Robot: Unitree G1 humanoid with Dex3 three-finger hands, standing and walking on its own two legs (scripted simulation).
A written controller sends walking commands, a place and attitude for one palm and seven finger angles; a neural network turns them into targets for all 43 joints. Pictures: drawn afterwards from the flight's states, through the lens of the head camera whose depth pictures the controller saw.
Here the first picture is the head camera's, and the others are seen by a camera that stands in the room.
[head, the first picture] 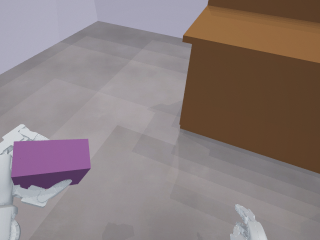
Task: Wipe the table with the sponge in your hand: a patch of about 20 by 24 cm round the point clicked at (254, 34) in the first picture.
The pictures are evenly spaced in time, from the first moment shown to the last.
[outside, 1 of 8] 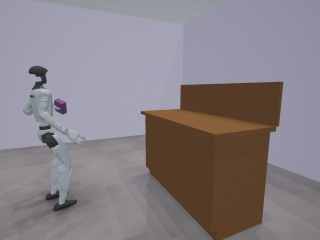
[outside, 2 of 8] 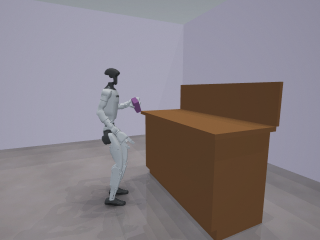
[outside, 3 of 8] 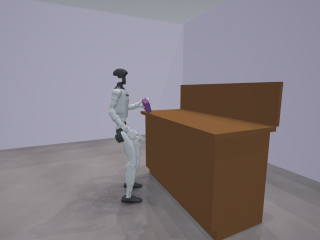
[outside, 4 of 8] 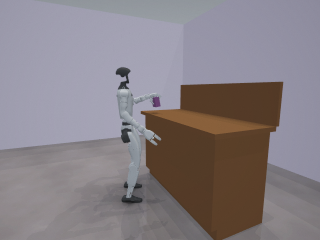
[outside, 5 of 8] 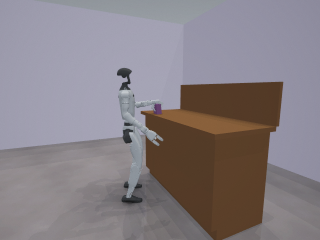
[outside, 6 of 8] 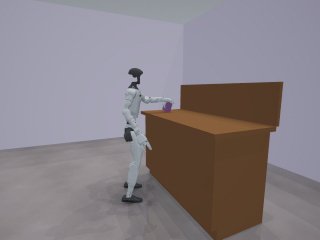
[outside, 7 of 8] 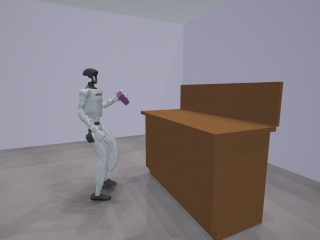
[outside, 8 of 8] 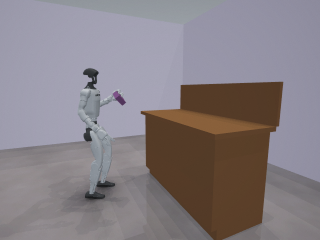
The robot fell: no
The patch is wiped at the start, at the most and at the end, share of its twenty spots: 0.00 1.00 1.00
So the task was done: yes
